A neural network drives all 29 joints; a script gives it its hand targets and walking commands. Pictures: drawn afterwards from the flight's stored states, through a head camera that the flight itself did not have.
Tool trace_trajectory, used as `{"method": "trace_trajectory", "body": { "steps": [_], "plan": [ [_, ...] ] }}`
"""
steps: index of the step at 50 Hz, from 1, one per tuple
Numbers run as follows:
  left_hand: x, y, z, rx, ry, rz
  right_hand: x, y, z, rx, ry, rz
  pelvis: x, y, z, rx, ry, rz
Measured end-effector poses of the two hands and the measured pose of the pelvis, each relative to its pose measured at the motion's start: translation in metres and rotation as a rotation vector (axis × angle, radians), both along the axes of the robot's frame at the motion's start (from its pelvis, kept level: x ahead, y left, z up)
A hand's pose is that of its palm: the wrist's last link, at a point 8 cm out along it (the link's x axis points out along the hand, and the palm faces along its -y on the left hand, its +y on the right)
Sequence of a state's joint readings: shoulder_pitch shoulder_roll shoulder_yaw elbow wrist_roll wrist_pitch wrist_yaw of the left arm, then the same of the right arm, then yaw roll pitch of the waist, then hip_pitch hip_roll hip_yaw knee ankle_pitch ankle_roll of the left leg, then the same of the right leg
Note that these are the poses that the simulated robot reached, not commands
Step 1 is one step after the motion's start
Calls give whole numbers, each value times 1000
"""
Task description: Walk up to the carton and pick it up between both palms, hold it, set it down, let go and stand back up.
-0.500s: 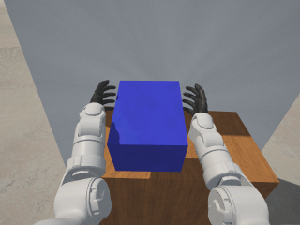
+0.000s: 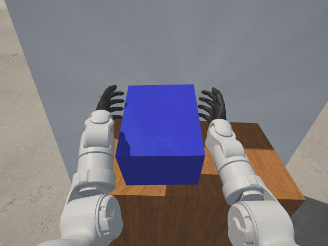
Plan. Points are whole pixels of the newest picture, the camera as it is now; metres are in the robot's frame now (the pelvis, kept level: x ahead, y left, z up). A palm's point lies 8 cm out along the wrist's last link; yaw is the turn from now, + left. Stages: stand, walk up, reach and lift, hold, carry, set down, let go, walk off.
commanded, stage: reach and lift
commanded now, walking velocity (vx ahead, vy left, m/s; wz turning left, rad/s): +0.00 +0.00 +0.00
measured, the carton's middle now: (161, 132) +0.40 +0.01 +0.12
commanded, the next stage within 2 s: hold in 0.20 s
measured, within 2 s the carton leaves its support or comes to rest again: neither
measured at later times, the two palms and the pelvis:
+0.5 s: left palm (98, 109) +0.37 +0.16 +0.21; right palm (216, 114) +0.36 -0.12 +0.21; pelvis +0.00 +0.00 +0.00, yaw +0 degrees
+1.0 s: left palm (100, 109) +0.37 +0.15 +0.21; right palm (218, 113) +0.36 -0.12 +0.21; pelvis -0.01 +0.00 +0.00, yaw +0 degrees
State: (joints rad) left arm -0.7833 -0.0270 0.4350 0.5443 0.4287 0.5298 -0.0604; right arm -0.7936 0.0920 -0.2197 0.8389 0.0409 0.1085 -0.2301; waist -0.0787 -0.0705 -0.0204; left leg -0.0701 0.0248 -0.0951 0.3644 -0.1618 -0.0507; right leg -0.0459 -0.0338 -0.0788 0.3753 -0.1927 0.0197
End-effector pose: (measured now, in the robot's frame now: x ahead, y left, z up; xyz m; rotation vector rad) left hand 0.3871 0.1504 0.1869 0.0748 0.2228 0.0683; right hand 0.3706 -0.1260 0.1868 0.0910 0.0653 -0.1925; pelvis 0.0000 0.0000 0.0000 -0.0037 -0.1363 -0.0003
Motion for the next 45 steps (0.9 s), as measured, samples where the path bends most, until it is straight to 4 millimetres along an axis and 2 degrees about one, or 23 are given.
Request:
{"method": "trace_trajectory", "body": {
  "steps": [11, 21, 45],
  "plan": [
    [-3, 2, 6, -2, -2, 13, 0, 2, 7, 0, -6, 10, 0, 0, 0, 0, -5, 0],
    [-12, 8, 24, -9, -37, 29, -6, 8, 24, -6, -39, 20, -2, 0, 0, 0, -26, 0],
    [-18, 2, 26, 0, -18, 33, -10, 2, 25, -10, -11, 23, -5, -4, -1, -1, -34, -3]
  ]
}}
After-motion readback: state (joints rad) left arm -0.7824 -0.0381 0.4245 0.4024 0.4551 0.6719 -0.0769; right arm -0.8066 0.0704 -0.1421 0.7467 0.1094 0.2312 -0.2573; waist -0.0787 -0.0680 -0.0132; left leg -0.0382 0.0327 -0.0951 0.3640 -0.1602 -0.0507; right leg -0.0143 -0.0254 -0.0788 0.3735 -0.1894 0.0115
